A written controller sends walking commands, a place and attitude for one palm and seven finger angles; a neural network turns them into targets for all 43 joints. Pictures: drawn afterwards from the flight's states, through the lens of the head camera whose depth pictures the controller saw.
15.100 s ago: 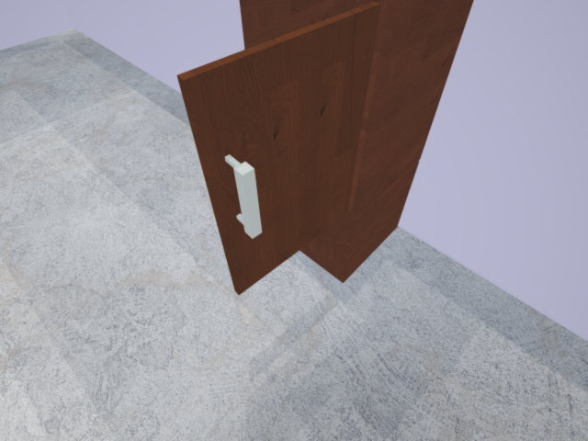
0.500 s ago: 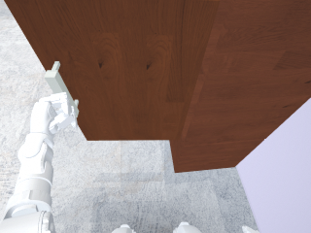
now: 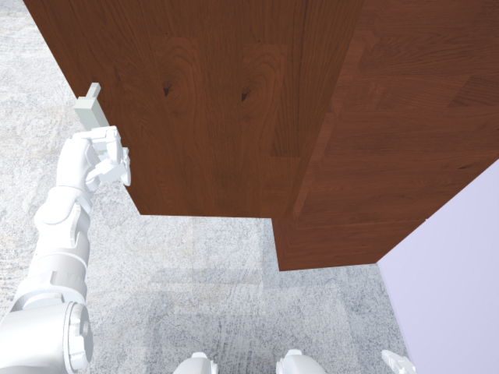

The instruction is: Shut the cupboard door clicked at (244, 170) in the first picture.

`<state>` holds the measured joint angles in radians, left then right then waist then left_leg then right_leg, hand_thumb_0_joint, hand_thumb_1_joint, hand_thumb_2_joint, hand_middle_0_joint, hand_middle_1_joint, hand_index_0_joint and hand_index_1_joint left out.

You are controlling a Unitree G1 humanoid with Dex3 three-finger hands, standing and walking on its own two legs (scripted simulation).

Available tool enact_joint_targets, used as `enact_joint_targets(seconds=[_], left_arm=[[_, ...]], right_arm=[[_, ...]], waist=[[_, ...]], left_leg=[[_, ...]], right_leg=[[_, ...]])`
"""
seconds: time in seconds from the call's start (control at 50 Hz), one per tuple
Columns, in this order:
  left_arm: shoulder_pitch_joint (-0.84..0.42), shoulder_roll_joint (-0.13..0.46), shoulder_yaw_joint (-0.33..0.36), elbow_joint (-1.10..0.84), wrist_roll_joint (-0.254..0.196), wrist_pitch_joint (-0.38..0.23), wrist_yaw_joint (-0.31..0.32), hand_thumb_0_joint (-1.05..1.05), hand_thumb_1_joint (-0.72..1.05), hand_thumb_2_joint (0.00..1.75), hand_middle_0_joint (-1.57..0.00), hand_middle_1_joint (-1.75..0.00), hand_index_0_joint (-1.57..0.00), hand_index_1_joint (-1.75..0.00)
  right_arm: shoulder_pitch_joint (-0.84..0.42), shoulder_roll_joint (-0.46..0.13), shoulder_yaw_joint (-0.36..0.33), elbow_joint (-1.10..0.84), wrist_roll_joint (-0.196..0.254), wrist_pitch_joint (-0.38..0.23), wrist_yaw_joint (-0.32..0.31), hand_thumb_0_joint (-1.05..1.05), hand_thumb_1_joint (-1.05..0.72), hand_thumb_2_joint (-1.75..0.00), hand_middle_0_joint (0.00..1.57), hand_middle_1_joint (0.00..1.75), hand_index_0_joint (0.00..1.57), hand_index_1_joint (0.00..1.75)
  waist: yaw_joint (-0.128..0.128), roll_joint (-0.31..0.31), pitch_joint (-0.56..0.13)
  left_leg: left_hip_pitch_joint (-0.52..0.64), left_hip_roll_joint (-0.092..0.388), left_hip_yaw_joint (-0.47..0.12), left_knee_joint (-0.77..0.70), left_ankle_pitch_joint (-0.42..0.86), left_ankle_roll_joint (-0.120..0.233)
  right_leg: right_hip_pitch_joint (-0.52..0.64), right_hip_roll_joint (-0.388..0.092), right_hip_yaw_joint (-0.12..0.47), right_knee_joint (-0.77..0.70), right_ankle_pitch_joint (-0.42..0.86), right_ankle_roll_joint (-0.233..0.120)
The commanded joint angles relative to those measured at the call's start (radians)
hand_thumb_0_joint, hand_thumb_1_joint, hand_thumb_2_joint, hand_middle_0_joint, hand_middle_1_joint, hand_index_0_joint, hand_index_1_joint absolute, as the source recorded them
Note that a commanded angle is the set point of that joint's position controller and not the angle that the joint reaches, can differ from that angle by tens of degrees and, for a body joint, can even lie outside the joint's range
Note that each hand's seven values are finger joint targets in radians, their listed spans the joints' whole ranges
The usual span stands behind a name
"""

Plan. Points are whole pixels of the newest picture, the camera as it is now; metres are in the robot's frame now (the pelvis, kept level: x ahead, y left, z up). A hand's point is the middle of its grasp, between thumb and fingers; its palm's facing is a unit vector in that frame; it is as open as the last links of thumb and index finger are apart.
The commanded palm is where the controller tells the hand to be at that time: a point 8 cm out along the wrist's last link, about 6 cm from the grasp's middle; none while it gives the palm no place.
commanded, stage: push the door shut along its arc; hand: left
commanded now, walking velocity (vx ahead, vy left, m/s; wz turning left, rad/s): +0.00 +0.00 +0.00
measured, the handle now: (108, 132) +0.50 +0.25 +0.06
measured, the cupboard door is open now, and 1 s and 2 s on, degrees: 84 66 55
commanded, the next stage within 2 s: pull the fist back off the door in 1.64 s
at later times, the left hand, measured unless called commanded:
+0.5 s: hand (132, 136) +0.48 +0.20 +0.07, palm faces -0.17 -0.99 -0.01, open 3.1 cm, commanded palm +0.49 +0.24 +0.07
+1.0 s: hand (160, 112) +0.54 +0.16 +0.07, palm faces -0.31 -0.95 +0.00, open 3.1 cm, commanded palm +0.55 +0.20 +0.07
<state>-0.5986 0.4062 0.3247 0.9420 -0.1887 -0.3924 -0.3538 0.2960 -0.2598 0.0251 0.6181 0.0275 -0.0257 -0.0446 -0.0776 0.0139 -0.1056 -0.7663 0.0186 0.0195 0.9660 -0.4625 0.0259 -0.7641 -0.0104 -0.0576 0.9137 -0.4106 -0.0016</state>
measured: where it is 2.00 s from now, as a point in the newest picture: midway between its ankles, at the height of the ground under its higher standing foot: outside the picture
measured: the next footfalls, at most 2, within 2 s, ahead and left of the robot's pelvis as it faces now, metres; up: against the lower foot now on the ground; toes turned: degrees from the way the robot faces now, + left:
none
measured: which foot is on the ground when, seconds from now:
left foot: down 0.00-1.00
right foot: down 0.00-1.00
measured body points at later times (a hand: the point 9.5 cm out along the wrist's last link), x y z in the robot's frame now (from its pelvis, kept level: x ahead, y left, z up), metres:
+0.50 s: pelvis -0.01 +0.00 -0.01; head +0.11 +0.02 +0.42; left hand +0.49 +0.25 +0.08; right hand +0.01 -0.28 -0.12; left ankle +0.00 +0.10 -0.68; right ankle +0.02 -0.12 -0.68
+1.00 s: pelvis +0.00 +0.01 -0.03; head +0.16 +0.04 +0.39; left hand +0.56 +0.22 +0.07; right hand -0.03 -0.25 -0.13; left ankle +0.00 +0.10 -0.68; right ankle +0.02 -0.12 -0.68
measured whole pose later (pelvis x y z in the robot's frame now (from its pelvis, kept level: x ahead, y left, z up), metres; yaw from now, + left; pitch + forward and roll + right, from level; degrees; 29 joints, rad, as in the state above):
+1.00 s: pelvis +0.00 +0.01 -0.03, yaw -2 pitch +25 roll -5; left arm -1.13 0.66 0.34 1.28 -0.08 -0.27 -0.53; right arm 0.40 -0.27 0.06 0.64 0.00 0.00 -0.03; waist -0.23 0.04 -0.10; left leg -1.05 0.05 0.01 1.12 -0.51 0.04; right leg -1.02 0.01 -0.06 1.01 -0.43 0.01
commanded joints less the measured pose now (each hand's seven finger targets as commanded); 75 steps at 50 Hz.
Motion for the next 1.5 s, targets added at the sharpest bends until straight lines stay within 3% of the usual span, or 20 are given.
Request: enact_joint_targets(seconds=[0.0, 0.12, 0.18, 0.26, 0.32, 0.38, 0.48, 0.56, 0.6, 0.68, 0.7, 0.74, 0.84, 0.88, 1.06, 1.1, 1.24, 1.34, 1.38, 1.48], left_arm=[[-0.443, 0.253, 0.042, -0.186, -0.02, -0.063, -0.026, 0.0, 0.9, 0.9, -1.3, -1.5, -1.3, -1.5], [-0.561, 0.255, 0.013, -0.134, -0.021, -0.064, -0.072, 0.0, 0.9, 0.9, -1.3, -1.5, -1.3, -1.5], [-0.6, 0.255, 0.002, -0.111, -0.015, -0.062, -0.084, 0.0, 0.9, 0.9, -1.3, -1.5, -1.3, -1.5], [-0.67, 0.324, 0.031, -0.048, -0.001, -0.048, -0.1, 0.0, 0.9, 0.9, -1.3, -1.5, -1.3, -1.5], [-0.698, 0.323, 0.018, -0.036, 0.004, -0.039, -0.122, 0.0, 0.9, 0.9, -1.3, -1.5, -1.3, -1.5], [-0.74, 0.362, 0.037, 0.039, 0.003, -0.018, -0.135, 0.0, 0.9, 0.9, -1.3, -1.5, -1.3, -1.5], [-0.792, 0.397, 0.04, 0.063, 0.023, -0.004, -0.156, 0.0, 0.9, 0.9, -1.3, -1.5, -1.3, -1.5], [-0.828, 0.409, 0.034, 0.091, 0.033, 0.022, -0.174, 0.0, 0.9, 0.9, -1.3, -1.5, -1.3, -1.5], [-0.866, 0.482, 0.084, 0.069, 0.034, 0.022, -0.179, 0.0, 0.9, 0.9, -1.3, -1.5, -1.3, -1.5], [-0.897, 0.425, 0.036, 0.079, 0.038, 0.039, -0.183, 0.0, 0.9, 0.9, -1.3, -1.5, -1.3, -1.5], [-0.914, 0.473, 0.067, 0.054, 0.046, 0.037, -0.184, 0.0, 0.9, 0.9, -1.3, -1.5, -1.3, -1.5], [-0.935, 0.421, 0.024, 0.068, 0.053, 0.049, -0.186, 0.0, 0.9, 0.9, -1.3, -1.5, -1.3, -1.5], [-0.986, 0.463, 0.05, 0.095, 0.069, 0.062, -0.172, 0.0, 0.9, 0.9, -1.3, -1.5, -1.3, -1.5], [-0.999, 0.431, 0.028, 0.099, 0.067, 0.064, -0.171, 0.0, 0.9, 0.9, -1.3, -1.5, -1.3, -1.5], [-1.06, 0.542, 0.069, 0.178, 0.112, 0.099, -0.174, 0.0, 0.9, 0.9, -1.3, -1.5, -1.3, -1.5], [-1.091, 0.577, 0.086, 0.155, 0.115, 0.096, -0.178, 0.0, 0.9, 0.9, -1.3, -1.5, -1.3, -1.5], [-1.154, 0.473, 0.002, 0.135, 0.118, 0.127, -0.196, 0.0, 0.9, 0.9, -1.3, -1.5, -1.3, -1.5], [-1.227, 0.456, -0.019, 0.137, 0.117, 0.145, -0.192, 0.0, 0.9, 0.9, -1.3, -1.5, -1.3, -1.5], [-1.257, 0.389, -0.058, 0.141, 0.105, 0.149, -0.188, 0.0, 0.9, 0.9, -1.3, -1.5, -1.3, -1.5], [-1.289, 0.404, -0.059, 0.166, 0.111, 0.162, -0.185, 0.0, 0.9, 0.9, -1.3, -1.5, -1.3, -1.5]], right_arm=[[0.107, -0.169, -0.065, -0.078, 0.002, -0.017, -0.012, 0.0, -0.9, -0.9, 0.2, 0.3, 0.2, 0.3], [0.13, -0.177, -0.065, -0.058, 0.002, -0.002, -0.015, 0.0, -0.9, -0.9, 0.2, 0.3, 0.2, 0.3], [0.14, -0.181, -0.065, -0.05, 0.001, -0.002, -0.015, 0.0, -0.9, -0.9, 0.2, 0.3, 0.2, 0.3], [0.162, -0.194, -0.061, -0.033, 0.001, 0.001, -0.019, 0.0, -0.9, -0.9, 0.2, 0.3, 0.2, 0.3], [0.176, -0.196, -0.061, -0.028, -0.002, 0.001, -0.015, 0.0, -0.9, -0.9, 0.2, 0.3, 0.2, 0.3], [0.187, -0.203, -0.053, -0.027, -0.001, 0.004, -0.016, 0.0, -0.9, -0.9, 0.2, 0.3, 0.2, 0.3], [0.212, -0.21, -0.053, -0.032, -0.004, 0.003, -0.011, 0.0, -0.9, -0.9, 0.2, 0.3, 0.2, 0.3], [0.228, -0.214, -0.052, -0.028, -0.007, 0.008, -0.008, 0.0, -0.9, -0.9, 0.2, 0.3, 0.2, 0.3], [0.247, -0.224, -0.051, -0.029, -0.008, 0.011, -0.012, 0.0, -0.9, -0.9, 0.2, 0.3, 0.2, 0.3], [0.259, -0.216, -0.05, -0.024, -0.013, 0.013, -0.009, 0.0, -0.9, -0.9, 0.2, 0.3, 0.2, 0.3], [0.268, -0.224, -0.054, -0.022, -0.014, 0.016, -0.009, 0.0, -0.9, -0.9, 0.2, 0.3, 0.2, 0.3], [0.271, -0.219, -0.053, -0.019, -0.017, 0.018, -0.008, 0.0, -0.9, -0.9, 0.2, 0.3, 0.2, 0.3], [0.292, -0.223, -0.05, -0.014, -0.023, 0.019, -0.009, 0.0, -0.9, -0.9, 0.2, 0.3, 0.2, 0.3], [0.293, -0.217, -0.049, -0.014, -0.024, 0.017, -0.008, 0.0, -0.9, -0.9, 0.2, 0.3, 0.2, 0.3], [0.314, -0.224, -0.038, -0.018, -0.032, 0.018, -0.014, 0.0, -0.9, -0.9, 0.2, 0.3, 0.2, 0.3], [0.32, -0.226, -0.035, -0.02, -0.032, 0.019, -0.017, 0.0, -0.9, -0.9, 0.2, 0.3, 0.2, 0.3], [0.335, -0.227, -0.047, 0.004, -0.038, 0.018, -0.015, 0.0, -0.9, -0.9, 0.2, 0.3, 0.2, 0.3], [0.347, -0.228, -0.046, 0.034, -0.043, 0.011, -0.019, 0.0, -0.9, -0.9, 0.2, 0.3, 0.2, 0.3], [0.344, -0.223, -0.045, 0.045, -0.044, 0.004, -0.019, 0.0, -0.9, -0.9, 0.2, 0.3, 0.2, 0.3], [0.339, -0.227, -0.041, 0.062, -0.047, -0.003, -0.017, 0.0, -0.9, -0.9, 0.2, 0.3, 0.2, 0.3]], waist=[[-0.033, 0.083, -0.395], [-0.073, 0.064, -0.366], [-0.081, 0.106, -0.377], [-0.099, 0.068, -0.39], [-0.106, 0.127, -0.43], [-0.127, 0.072, -0.369], [-0.132, 0.159, -0.423], [-0.15, 0.132, -0.435], [-0.141, 0.156, -0.486], [-0.158, 0.193, -0.478], [-0.152, 0.199, -0.515], [-0.169, 0.195, -0.5], [-0.177, 0.194, -0.501], [-0.185, 0.217, -0.504], [-0.207, 0.178, -0.498], [-0.203, 0.214, -0.546], [-0.234, 0.253, -0.564], [-0.256, 0.251, -0.574], [-0.269, 0.283, -0.554], [-0.275, 0.279, -0.552]], left_leg=[[0.261, -0.001, -0.065, -0.116, 0.385, -0.012], [0.245, 0.004, -0.075, -0.102, 0.371, -0.007], [0.245, 0.0, -0.074, -0.093, 0.338, -0.004], [0.196, 0.001, -0.082, -0.083, 0.292, 0.001], [0.237, 0.003, -0.084, -0.064, 0.337, 0.0], [0.149, 0.002, -0.083, -0.053, 0.277, 0.01], [0.18, 0.005, -0.088, -0.026, 0.314, 0.006], [0.167, 0.012, -0.09, -0.004, 0.328, 0.009], [0.183, 0.014, -0.096, 0.003, 0.371, 0.006], [0.223, 0.016, -0.106, 0.016, 0.418, 0.002], [0.245, 0.022, -0.108, 0.018, 0.437, -0.001], [0.242, 0.022, -0.111, 0.024, 0.435, 0.0], [0.246, 0.025, -0.121, 0.032, 0.452, -0.002], [0.262, 0.023, -0.124, 0.043, 0.49, -0.002], [0.149, 0.022, -0.105, 0.079, 0.452, 0.007], [0.168, 0.023, -0.104, 0.09, 0.49, 0.004], [0.251, 0.034, -0.125, 0.106, 0.55, -0.002], [0.257, 0.034, -0.129, 0.119, 0.554, 0.0], [0.287, 0.034, -0.137, 0.124, 0.586, -0.001], [0.259, 0.029, -0.131, 0.139, 0.558, 0.003]], right_leg=[[0.137, 0.024, 0.032, -0.077, 0.301, -0.026], [0.078, 0.029, 0.029, -0.076, 0.28, -0.024], [0.053, 0.029, 0.032, -0.075, 0.251, -0.028], [0.049, 0.03, 0.036, -0.071, 0.221, -0.025], [0.015, 0.033, 0.034, -0.061, 0.238, -0.028], [0.006, 0.038, 0.036, -0.06, 0.205, -0.027], [-0.047, 0.042, 0.031, -0.035, 0.204, -0.034], [-0.069, 0.046, 0.03, -0.031, 0.211, -0.027], [-0.059, 0.049, 0.029, -0.015, 0.238, -0.03], [-0.115, 0.053, 0.013, -0.007, 0.243, -0.033], [-0.112, 0.054, 0.017, -0.005, 0.252, -0.031], [-0.139, 0.054, 0.013, -0.004, 0.246, -0.029], [-0.16, 0.058, 0.006, 0.002, 0.243, -0.03], [-0.182, 0.061, 0.0, 0.01, 0.255, -0.034], [-0.148, 0.067, 0.004, 0.03, 0.276, -0.027], [-0.143, 0.069, 0.006, 0.045, 0.304, -0.029], [-0.23, 0.071, -0.007, 0.046, 0.301, -0.027], [-0.245, 0.075, -0.015, 0.05, 0.302, -0.032], [-0.292, 0.078, -0.024, 0.052, 0.293, -0.035], [-0.293, 0.083, -0.029, 0.059, 0.286, -0.041]])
